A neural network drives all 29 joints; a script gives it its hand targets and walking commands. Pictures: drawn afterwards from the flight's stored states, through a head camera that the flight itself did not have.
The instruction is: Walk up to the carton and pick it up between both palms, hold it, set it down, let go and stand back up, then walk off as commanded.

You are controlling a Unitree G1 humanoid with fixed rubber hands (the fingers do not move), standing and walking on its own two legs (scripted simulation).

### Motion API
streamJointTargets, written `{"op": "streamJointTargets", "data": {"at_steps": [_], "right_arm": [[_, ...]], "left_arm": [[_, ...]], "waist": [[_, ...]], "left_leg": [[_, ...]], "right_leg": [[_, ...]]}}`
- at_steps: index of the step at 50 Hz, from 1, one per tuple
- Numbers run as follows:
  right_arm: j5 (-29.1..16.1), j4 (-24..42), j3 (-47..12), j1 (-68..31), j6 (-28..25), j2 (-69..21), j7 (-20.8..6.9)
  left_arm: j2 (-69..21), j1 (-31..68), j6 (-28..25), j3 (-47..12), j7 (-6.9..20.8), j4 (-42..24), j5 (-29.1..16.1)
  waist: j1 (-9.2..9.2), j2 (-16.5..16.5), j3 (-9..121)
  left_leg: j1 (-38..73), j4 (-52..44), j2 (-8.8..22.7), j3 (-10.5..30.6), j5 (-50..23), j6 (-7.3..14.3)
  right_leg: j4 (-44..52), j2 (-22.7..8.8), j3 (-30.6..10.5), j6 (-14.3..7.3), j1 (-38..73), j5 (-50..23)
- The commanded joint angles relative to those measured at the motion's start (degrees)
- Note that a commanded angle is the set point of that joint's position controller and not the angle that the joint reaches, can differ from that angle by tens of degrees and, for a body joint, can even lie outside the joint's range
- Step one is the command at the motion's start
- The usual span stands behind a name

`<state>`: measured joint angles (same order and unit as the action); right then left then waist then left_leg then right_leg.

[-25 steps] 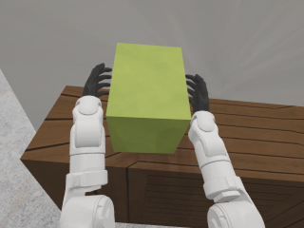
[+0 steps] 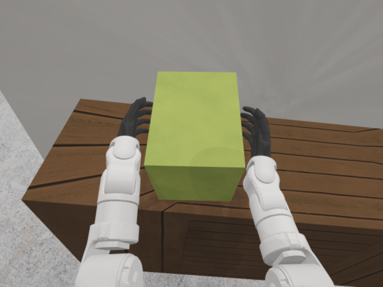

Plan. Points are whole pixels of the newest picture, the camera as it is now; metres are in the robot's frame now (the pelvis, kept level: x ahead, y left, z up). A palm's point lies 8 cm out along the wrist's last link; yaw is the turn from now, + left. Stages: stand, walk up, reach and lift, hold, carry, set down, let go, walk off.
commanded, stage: set down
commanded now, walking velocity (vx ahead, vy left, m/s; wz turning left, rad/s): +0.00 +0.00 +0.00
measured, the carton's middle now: (195, 138) +0.41 -0.01 +0.08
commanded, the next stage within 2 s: none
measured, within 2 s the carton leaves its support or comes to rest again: rests again in 1.70 s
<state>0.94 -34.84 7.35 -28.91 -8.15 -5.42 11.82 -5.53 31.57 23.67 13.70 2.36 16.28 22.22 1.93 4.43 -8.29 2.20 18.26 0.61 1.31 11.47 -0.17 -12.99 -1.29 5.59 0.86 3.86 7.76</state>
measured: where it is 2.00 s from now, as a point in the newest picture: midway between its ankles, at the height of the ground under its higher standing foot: outside the picture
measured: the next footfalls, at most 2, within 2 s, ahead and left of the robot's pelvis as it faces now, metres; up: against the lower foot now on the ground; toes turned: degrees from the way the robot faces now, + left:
none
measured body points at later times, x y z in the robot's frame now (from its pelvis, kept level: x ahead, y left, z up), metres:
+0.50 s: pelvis +0.01 +0.00 +0.00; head +0.01 +0.04 +0.45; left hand +0.40 +0.13 +0.10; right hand +0.38 -0.14 +0.10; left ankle +0.00 +0.12 -0.75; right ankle +0.01 -0.13 -0.75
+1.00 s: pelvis +0.01 +0.00 +0.00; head +0.04 +0.03 +0.45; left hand +0.43 +0.14 +0.06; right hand +0.39 -0.13 +0.07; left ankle +0.00 +0.12 -0.75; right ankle +0.01 -0.13 -0.75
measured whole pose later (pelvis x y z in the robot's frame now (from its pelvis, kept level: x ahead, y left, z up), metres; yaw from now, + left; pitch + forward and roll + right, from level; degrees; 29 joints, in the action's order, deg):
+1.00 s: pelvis +0.01 +0.00 +0.00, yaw -1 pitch -1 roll -1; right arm 20.0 -50.0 29.9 -35.3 -16.0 -11.9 9.4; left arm -3.9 40.9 4.7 24.9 3.3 47.1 23.8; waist 0.0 3.1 -3.3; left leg -5.6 17.8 0.8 0.0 11.4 0.0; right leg -12.3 -1.2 4.4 1.1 -4.2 7.1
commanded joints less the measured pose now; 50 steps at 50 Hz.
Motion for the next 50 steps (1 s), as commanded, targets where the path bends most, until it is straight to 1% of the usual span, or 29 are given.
{"op": "streamJointTargets", "data": {"at_steps": [1,4,6,7,8,10,11,12,13,15,17,18,19,20,21,22,24,25,27,28,29,33,36,40,42,44,47,48,50], "right_arm": [[2.1,10.8,-20.8,-38.7,-3.7,-23.8,-7.2],[3.2,8.9,-19.6,-36.1,-4.7,-22.8,-7.3],[4.6,7.2,-18.6,-36.1,-4.3,-22.8,-7.4],[4.4,6.8,-17.8,-38.1,-4.8,-22.5,-7.5],[5.0,7.7,-18.9,-38.5,-5.2,-23.5,-7.4],[5.1,7.5,-19.4,-38.4,-6.1,-25.1,-7.5],[6.1,5.9,-18.0,-37.9,-6.3,-24.4,-7.2],[5.2,7.8,-19.0,-40.8,-6.9,-25.9,-7.4],[6.3,6.6,-17.8,-39.0,-6.6,-25.7,-7.6],[7.0,5.2,-17.6,-38.9,-6.5,-26.6,-7.7],[7.7,3.8,-16.6,-39.7,-6.2,-27.9,-7.9],[7.7,4.5,-16.3,-40.9,-6.6,-27.1,-8.1],[8.5,1.5,-14.5,-39.5,-6.3,-27.2,-8.1],[8.7,0.0,-13.9,-38.4,-6.5,-26.0,-8.3],[9.8,-1.1,-13.4,-38.1,-6.6,-27.4,-8.6],[9.9,2.2,-13.8,-42.0,-8.0,-28.2,-8.6],[10.3,1.2,-13.5,-42.3,-8.6,-29.3,-8.6],[11.4,-0.1,-10.8,-42.2,-7.9,-29.3,-8.7],[12.9,-4.6,-10.3,-38.3,-7.4,-29.1,-9.4],[13.9,-2.5,-8.1,-40.8,-8.4,-29.2,-9.3],[14.7,-3.8,-8.0,-40.3,-7.8,-29.8,-9.4],[17.1,-7.7,-2.8,-40.2,-8.0,-29.3,-9.7],[18.2,-7.7,-2.8,-40.1,-10.0,-30.3,-9.8],[19.4,-8.3,-1.5,-42.7,-11.1,-32.1,-10.1],[21.7,-11.4,1.0,-39.9,-10.4,-30.8,-10.4],[21.9,-11.6,2.4,-41.4,-10.1,-32.9,-10.3],[22.9,-14.4,2.3,-38.9,-10.4,-33.3,-10.1],[22.6,-13.8,2.4,-40.5,-10.2,-32.9,-10.3],[23.4,-12.4,3.3,-40.9,-10.7,-32.8,-10.3]], "left_arm": [[-27.7,29.7,-5.1,-20.3,8.2,-5.0,-3.8],[-28.9,30.3,-6.7,-23.8,7.8,-6.4,-6.2],[-27.2,29.0,-6.9,-19.4,8.2,-1.4,-4.3],[-28.6,31.2,-7.1,-21.5,8.1,-1.0,-4.9],[-27.8,32.0,-8.0,-20.3,8.2,-0.6,-5.4],[-30.5,34.3,-9.7,-23.1,7.7,-3.5,-6.7],[-30.0,34.3,-10.2,-22.0,7.6,-1.1,-6.5],[-30.8,34.5,-10.6,-22.3,7.2,-0.4,-6.3],[-30.1,35.6,-11.2,-22.1,7.2,1.4,-5.9],[-29.9,33.5,-11.5,-18.9,7.5,3.2,-4.4],[-29.9,34.1,-11.9,-18.1,7.5,4.5,-3.9],[-30.5,37.3,-12.5,-20.0,7.4,3.6,-5.3],[-29.6,35.3,-12.1,-16.8,7.7,7.3,-3.5],[-29.5,36.5,-12.7,-16.8,7.6,5.2,-3.7],[-29.2,36.5,-13.3,-15.7,7.7,6.3,-3.3],[-31.4,38.9,-14.6,-17.2,7.2,5.5,-3.7],[-31.0,40.5,-16.0,-17.5,6.8,7.5,-4.7],[-29.3,39.7,-15.7,-13.9,7.1,12.5,-3.3],[-28.5,37.0,-16.2,-11.4,7.3,11.0,-1.4],[-29.4,38.1,-15.9,-11.5,7.5,13.6,-1.6],[-28.5,37.9,-16.5,-9.6,7.9,14.4,-1.3],[-27.5,39.5,-18.0,-8.1,8.3,19.5,-1.3],[-28.6,42.8,-19.9,-8.9,7.6,16.7,-1.4],[-28.2,43.6,-22.5,-7.6,6.8,21.0,-1.3],[-28.1,43.6,-22.5,-6.8,7.2,21.8,-0.8],[-28.4,43.3,-23.2,-4.9,7.5,25.2,-0.3],[-27.1,47.2,-25.0,-5.2,7.0,21.9,-0.8],[-27.1,44.4,-24.4,-3.8,7.2,24.6,0.6],[-26.7,42.3,-24.4,-3.4,7.1,27.0,0.4]], "waist": [[-0.46,-5.1,24.5],[1.56,-7.0,27.0],[-0.11,-4.3,22.2],[1.38,-5.3,22.3],[-0.02,-4.1,25.0],[0.93,-6.1,28.7],[2.05,-4.8,29.2],[0.71,-4.9,31.3],[1.31,-6.1,31.2],[-0.92,-5.8,28.6],[-1.15,-4.6,27.3],[0.23,-5.9,29.0],[-0.65,-5.2,25.9],[0.56,-5.8,27.0],[-0.66,-5.8,28.2],[-0.41,-5.0,34.2],[-0.75,-7.6,35.6],[-1.35,-5.6,32.0],[-2.28,-5.7,29.3],[-0.75,-5.5,30.2],[-2.48,-3.2,28.7],[-1.02,-4.8,29.0],[-0.58,-6.3,32.7],[-1.82,-7.8,35.6],[-0.49,-6.6,32.3],[-1.04,-4.4,31.5],[-0.43,-6.2,34.6],[-1.61,-6.9,32.5],[-1.78,-5.7,33.7]], "left_leg": [[-0.2,-1.3,-2.5,-6.0,-21.9,-2.4],[4.4,0.5,-1.2,-4.8,-29.7,-4.3],[2.5,-0.8,-1.6,-5.8,-25.0,-3.2],[2.1,-0.8,-1.7,-5.3,-25.0,-4.0],[0.7,-0.8,-1.8,-6.1,-24.4,-3.6],[1.3,-0.3,-2.1,-5.6,-26.6,-4.0],[2.3,-0.5,-1.9,-5.5,-27.1,-4.0],[1.4,0.6,-2.0,-5.5,-29.1,-4.0],[1.6,0.7,-1.9,-5.4,-28.8,-4.3],[-0.1,-0.2,-1.9,-5.9,-26.9,-3.3],[-2.5,-1.3,-2.1,-6.7,-23.0,-2.8],[-2.1,-1.0,-2.2,-6.1,-22.6,-3.1],[-2.5,-1.6,-1.9,-6.5,-22.0,-3.0],[-0.4,-1.1,-1.6,-6.1,-23.8,-3.3],[-1.7,-1.2,-1.8,-6.5,-24.2,-3.4],[-1.3,-0.7,-1.7,-6.2,-24.9,-3.3],[-3.1,0.1,-2.2,-6.6,-26.6,-3.6],[-5.5,-0.7,-2.4,-7.1,-23.4,-2.7],[-3.8,-1.5,-2.0,-7.3,-23.1,-2.8],[-3.7,-1.5,-2.1,-7.5,-22.4,-2.9],[-5.7,-2.1,-2.1,-7.9,-20.5,-2.2],[-7.3,-3.0,-2.3,-8.5,-16.4,-2.4],[-3.8,-0.4,-1.2,-7.4,-27.1,-3.6],[-6.1,0.1,-1.5,-8.4,-26.3,-3.5],[-7.7,-2.1,-1.7,-8.3,-21.4,-3.2],[-8.9,-1.9,-1.5,-8.4,-20.4,-2.4],[-8.9,-1.5,-1.7,-8.7,-23.2,-3.0],[-9.2,-1.4,-1.7,-8.7,-23.2,-3.1],[-10.3,-1.3,-1.4,-8.5,-23.7,-2.9]], "right_leg": [[-2.2,2.5,2.1,1.4,14.4,-17.1],[-1.8,3.5,3.4,-0.1,10.3,-16.6],[-0.9,3.1,2.9,0.2,10.7,-14.1],[-1.0,3.6,3.5,0.1,11.1,-13.4],[-1.8,3.1,3.0,0.4,12.9,-15.8],[-2.1,3.0,2.8,0.3,12.9,-16.9],[-1.9,3.4,3.3,0.3,12.2,-18.2],[-2.1,3.7,2.6,0.2,11.7,-19.6],[-2.1,3.2,2.8,0.3,10.4,-19.1],[-1.5,2.9,1.9,0.4,12.5,-17.5],[-1.6,2.7,1.6,0.8,13.3,-16.9],[-1.9,2.5,1.9,0.5,12.7,-16.2],[-1.6,2.6,2.0,0.5,12.6,-15.1],[-1.7,3.1,2.7,0.5,10.7,-14.8],[-1.6,2.7,2.1,0.3,11.9,-16.2],[-2.3,2.8,2.1,0.7,12.4,-18.4],[-3.0,2.6,1.3,0.6,13.1,-20.8],[-2.5,2.4,0.9,1.0,12.8,-19.7],[-2.5,2.7,1.6,0.5,13.2,-17.4],[-2.2,2.4,1.9,0.6,12.5,-17.0],[-2.4,2.3,1.3,0.8,14.2,-17.3],[-1.9,2.2,1.9,0.4,12.7,-13.8],[-2.9,3.0,2.3,0.4,11.4,-19.2],[-3.2,2.4,1.3,0.4,11.7,-19.8],[-2.7,2.2,2.1,0.3,12.4,-17.4],[-2.4,2.3,1.1,0.8,12.1,-17.2],[-3.6,2.3,1.3,0.5,14.3,-20.3],[-3.6,2.5,1.1,0.5,13.6,-19.9],[-3.6,2.7,1.5,0.4,12.9,-20.4]]}}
